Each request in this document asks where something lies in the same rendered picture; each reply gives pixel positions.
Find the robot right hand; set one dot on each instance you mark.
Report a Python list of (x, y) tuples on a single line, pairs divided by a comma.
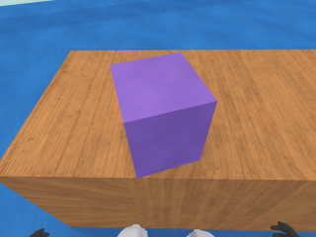
[(283, 227)]

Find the robot left thigh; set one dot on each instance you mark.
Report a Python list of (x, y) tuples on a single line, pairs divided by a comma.
[(133, 231)]

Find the carton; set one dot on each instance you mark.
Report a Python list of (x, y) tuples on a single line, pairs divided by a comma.
[(166, 111)]

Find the pedestal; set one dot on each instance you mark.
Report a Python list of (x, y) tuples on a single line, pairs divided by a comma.
[(71, 156)]

